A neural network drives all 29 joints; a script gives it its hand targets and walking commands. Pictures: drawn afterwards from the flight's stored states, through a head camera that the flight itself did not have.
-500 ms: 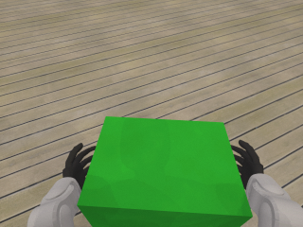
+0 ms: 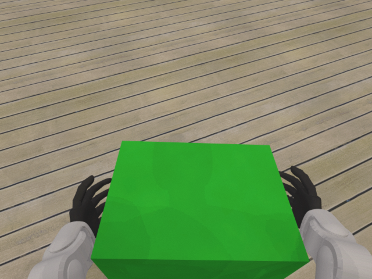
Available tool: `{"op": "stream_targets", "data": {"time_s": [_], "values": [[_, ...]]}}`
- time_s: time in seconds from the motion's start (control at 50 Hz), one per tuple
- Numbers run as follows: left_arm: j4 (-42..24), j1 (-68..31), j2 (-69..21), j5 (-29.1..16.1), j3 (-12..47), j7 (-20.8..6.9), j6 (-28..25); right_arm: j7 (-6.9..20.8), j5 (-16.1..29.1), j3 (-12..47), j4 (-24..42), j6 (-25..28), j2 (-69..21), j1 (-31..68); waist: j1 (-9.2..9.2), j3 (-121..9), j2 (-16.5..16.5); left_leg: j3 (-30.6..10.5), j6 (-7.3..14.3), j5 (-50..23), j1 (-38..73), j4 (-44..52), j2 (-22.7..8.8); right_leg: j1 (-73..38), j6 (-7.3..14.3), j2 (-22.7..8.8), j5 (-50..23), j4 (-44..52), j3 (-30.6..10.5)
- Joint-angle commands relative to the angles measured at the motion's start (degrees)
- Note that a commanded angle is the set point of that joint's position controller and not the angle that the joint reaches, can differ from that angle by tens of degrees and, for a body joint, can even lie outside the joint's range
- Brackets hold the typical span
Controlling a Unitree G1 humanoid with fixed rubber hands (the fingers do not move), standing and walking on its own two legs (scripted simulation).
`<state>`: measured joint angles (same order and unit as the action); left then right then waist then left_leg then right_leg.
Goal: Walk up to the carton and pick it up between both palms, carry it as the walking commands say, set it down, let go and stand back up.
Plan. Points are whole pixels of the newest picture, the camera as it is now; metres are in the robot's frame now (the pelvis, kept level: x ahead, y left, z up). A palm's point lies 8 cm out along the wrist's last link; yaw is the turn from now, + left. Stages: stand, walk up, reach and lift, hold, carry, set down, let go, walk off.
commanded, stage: carry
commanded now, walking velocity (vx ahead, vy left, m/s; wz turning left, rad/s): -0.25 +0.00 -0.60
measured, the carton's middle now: (193, 224) +0.25 +0.03 -0.03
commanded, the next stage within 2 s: none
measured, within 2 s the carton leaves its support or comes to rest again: neither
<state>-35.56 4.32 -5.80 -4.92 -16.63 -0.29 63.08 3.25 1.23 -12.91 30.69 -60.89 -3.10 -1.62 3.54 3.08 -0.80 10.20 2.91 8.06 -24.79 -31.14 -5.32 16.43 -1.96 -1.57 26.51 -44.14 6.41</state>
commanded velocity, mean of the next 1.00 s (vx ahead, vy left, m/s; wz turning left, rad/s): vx -0.20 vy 0.00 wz -0.48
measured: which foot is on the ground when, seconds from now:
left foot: down 0.00-0.36, up 0.38-0.72, down 0.74-1.00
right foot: up 0.00-0.34, down 0.36-0.76, up 0.78-1.00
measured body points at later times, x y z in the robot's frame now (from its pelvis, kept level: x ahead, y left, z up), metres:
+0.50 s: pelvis +0.15 -0.01 -0.01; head +0.21 -0.02 +0.44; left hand +0.43 +0.13 +0.04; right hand +0.38 -0.25 +0.05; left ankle +0.12 +0.11 -0.67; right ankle +0.17 -0.11 -0.74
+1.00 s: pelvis +0.16 +0.10 +0.00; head +0.16 +0.11 +0.45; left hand +0.46 +0.15 +0.07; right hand +0.28 -0.19 +0.09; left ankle +0.21 +0.12 -0.74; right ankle +0.02 -0.01 -0.68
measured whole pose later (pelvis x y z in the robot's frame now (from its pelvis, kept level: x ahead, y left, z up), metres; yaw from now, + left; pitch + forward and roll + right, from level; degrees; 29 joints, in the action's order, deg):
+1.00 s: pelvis +0.16 +0.10 +0.00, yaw -30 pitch +4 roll -4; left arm -30.6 2.7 -3.1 -1.9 -13.2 -1.0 65.3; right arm 2.4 -1.2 -10.7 28.3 -63.9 -0.7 -2.3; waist 1.4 -5.0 -1.6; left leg 11.7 5.5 13.2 -21.2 -30.0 -4.3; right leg 22.7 -2.2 -1.3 32.1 -52.5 3.0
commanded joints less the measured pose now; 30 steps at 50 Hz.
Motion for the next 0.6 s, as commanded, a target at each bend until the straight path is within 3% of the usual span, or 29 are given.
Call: {"op": "stream_targets", "data": {"time_s": [0.0,0.02,0.04,0.06,0.1,0.12,0.14,0.16,0.22,0.26,0.28,0.3,0.32,0.34,0.36,0.38,0.42,0.44,0.46,0.48,0.5,0.52,0.54,0.56,0.58], "values": [[-5.37,-22.81,-41.94,-14.01,56.47,-4.80,0.67,-0.18,11.06,45.04,14.89,-0.35,-39.37,19.57,-4.22,-25.44,-9.67,-18.64,6.99,-70.41,34.19,2.01,-21.93,16.13,0.35,0.77,10.29,-19.40,-4.46],[-6.04,-23.84,-41.64,-13.55,56.64,-4.30,0.60,0.17,11.28,45.07,14.24,-0.76,-39.33,18.25,-4.06,-22.81,-10.04,-16.66,6.19,-66.18,34.50,2.70,-21.01,19.72,-0.52,-0.43,9.52,-18.87,-5.01],[-3.73,-21.71,-42.81,-12.79,55.91,-4.26,0.76,0.60,12.59,46.34,16.38,-0.93,-40.39,21.35,-3.98,-23.59,-5.56,-14.07,5.23,-62.64,35.81,3.28,-19.36,20.65,-1.78,-0.55,8.26,-17.03,-4.50],[-4.85,-21.84,-42.11,-12.64,55.64,-4.30,0.57,1.20,12.56,45.97,15.62,-0.91,-39.40,19.44,-3.98,-24.95,-5.79,-13.70,5.62,-61.00,34.90,3.00,-19.69,20.21,-2.04,-1.21,7.24,-17.31,-4.37],[-3.33,-19.48,-42.24,-11.07,53.72,-3.82,0.53,1.96,14.00,47.01,16.07,-0.99,-40.19,22.00,-3.92,-26.24,-5.59,-7.56,3.69,-59.70,33.90,2.53,-16.94,16.42,-2.60,-1.21,3.07,-10.33,-1.07],[-3.78,-18.92,-42.35,-10.40,53.95,-3.53,0.38,2.48,14.39,47.33,17.36,-0.69,-38.88,22.11,-3.98,-26.34,-7.39,-5.75,3.12,-61.78,33.90,2.35,-16.36,15.52,-2.53,-0.96,1.04,-8.15,-0.05],[-4.79,-20.89,-42.66,-10.38,54.11,-3.06,0.21,2.70,15.01,47.61,16.36,-0.98,-40.30,23.22,-4.07,-25.03,-8.42,-3.40,2.15,-60.86,31.76,2.64,-14.60,14.45,-2.22,0.15,-2.26,-5.51,2.29],[-4.15,-18.54,-41.30,-9.17,53.53,-2.91,0.46,3.06,15.27,47.60,15.98,-0.91,-39.28,22.39,-3.91,-25.04,-11.58,-2.31,1.82,-60.53,34.09,1.62,-13.68,14.02,-1.82,0.39,-4.21,-2.75,3.19],[-8.07,-20.75,-41.08,-9.06,53.68,-2.66,0.10,3.48,15.82,48.44,16.61,-0.90,-40.02,22.70,-4.39,-24.31,-11.55,-1.41,1.58,-56.57,33.98,-0.06,-14.26,12.72,-0.95,0.58,-7.64,1.60,4.28],[-7.59,-21.27,-39.82,-8.57,53.14,-2.85,0.44,3.41,14.80,48.22,14.61,-1.27,-39.24,21.35,-4.09,-22.75,-10.93,0.08,0.44,-55.27,35.19,-3.49,-12.63,13.15,0.32,0.84,-10.54,7.70,4.80],[-8.05,-20.91,-39.38,-8.36,53.51,-3.03,0.61,3.34,14.19,48.48,14.55,-1.71,-38.41,21.08,-3.38,-20.80,-8.27,1.27,-0.80,-54.41,32.25,-8.24,-12.89,9.96,0.44,1.44,-15.03,13.22,5.77],[-6.59,-22.19,-38.96,-8.09,52.64,-3.13,1.52,2.99,13.85,47.91,12.51,-2.52,-38.02,20.48,-2.55,-20.86,-6.86,3.11,-2.86,-51.82,29.49,-13.75,-10.63,4.61,1.73,0.98,-26.25,20.51,3.80],[-4.15,-21.04,-37.74,-7.33,51.77,-3.45,1.89,2.65,13.17,47.42,11.36,-2.76,-36.08,20.85,-2.18,-20.93,1.14,4.01,-4.71,-37.35,17.61,-22.65,-8.14,-6.33,3.99,-2.49,-52.25,18.42,-0.27],[-3.26,-19.94,-37.97,-7.99,51.73,-3.99,1.95,2.57,13.14,47.43,12.85,-2.95,-36.47,22.72,-1.63,-20.73,15.19,2.55,-6.22,15.43,-2.75,-34.31,-2.20,-20.16,9.21,-14.02,-91.88,13.59,-15.90],[-4.44,-20.75,-37.92,-9.08,51.85,-3.82,2.28,2.46,14.03,47.37,11.22,-3.59,-37.98,23.93,-2.05,-17.89,18.19,-0.86,-6.51,39.40,-11.73,-39.96,1.84,-22.39,11.94,-18.25,-107.89,13.02,-22.79],[-4.03,-20.66,-39.05,-9.45,51.64,-3.98,2.77,2.14,14.21,46.75,11.12,-3.86,-38.39,23.48,-2.41,-17.11,11.57,-5.93,-6.23,38.90,-9.51,-38.08,1.55,-16.22,12.54,-19.33,-96.78,15.45,-24.45],[-8.20,-23.16,-40.52,-11.05,53.17,-4.58,2.66,2.32,15.28,48.27,12.71,-3.18,-41.84,24.63,-2.60,-15.82,9.97,-8.90,-6.92,34.13,-11.42,-33.22,0.39,-14.67,12.28,-17.94,-71.60,17.55,-23.73],[-9.39,-27.32,-40.97,-12.04,54.05,-4.72,2.31,2.37,14.57,46.39,7.72,-3.17,-44.21,23.04,-2.65,-17.47,7.58,-8.52,-7.31,27.69,-7.69,-33.36,1.21,-10.03,11.99,-15.53,-63.47,19.01,-20.84],[-8.92,-28.91,-41.39,-12.59,54.16,-5.49,1.95,1.96,13.25,45.69,8.54,-2.52,-44.61,22.92,-2.93,-20.30,10.27,-7.88,-7.45,24.08,-7.08,-31.27,1.94,-12.49,10.95,-13.86,-64.88,18.80,-17.53],[-9.81,-28.42,-42.31,-12.98,54.07,-5.73,1.64,1.92,13.88,46.08,8.52,-2.34,-46.72,23.57,-2.90,-22.86,11.59,-8.21,-7.39,21.44,-5.37,-31.83,2.42,-12.14,11.24,-13.91,-66.35,18.35,-18.01],[-8.58,-24.53,-41.68,-12.58,53.56,-6.24,1.35,1.49,13.05,45.51,9.30,-1.91,-45.70,20.53,-2.96,-24.79,11.07,-7.84,-7.61,21.15,-6.53,-30.26,2.86,-14.63,10.47,-13.00,-67.02,17.38,-16.84],[-8.03,-24.66,-44.01,-12.69,53.56,-6.49,0.65,1.47,13.83,46.87,10.79,-1.03,-47.81,22.26,-2.63,-26.79,9.09,-7.48,-7.22,20.51,-5.64,-27.84,4.20,-16.26,10.60,-13.41,-71.02,17.26,-18.32],[-8.57,-22.97,-42.91,-12.05,53.18,-6.56,0.32,1.43,14.20,47.48,11.29,-0.70,-47.59,21.93,-2.67,-27.26,8.85,-7.87,-7.54,20.28,-5.20,-25.20,4.21,-17.49,10.28,-12.58,-72.81,16.58,-17.74],[-7.52,-20.62,-42.40,-11.63,52.59,-6.60,0.08,1.08,14.06,48.40,13.25,-0.28,-46.63,22.25,-2.53,-28.01,11.61,-7.58,-7.59,19.94,-6.27,-22.36,4.55,-18.83,10.20,-13.17,-77.01,15.39,-17.64],[-5.99,-18.58,-42.91,-11.15,52.41,-6.72,0.35,0.74,13.70,48.38,13.52,-0.31,-46.11,20.80,-2.71,-28.96,9.77,-6.59,-7.86,19.25,-3.75,-20.60,4.89,-18.51,9.50,-12.60,-77.62,14.23,-15.15]]}}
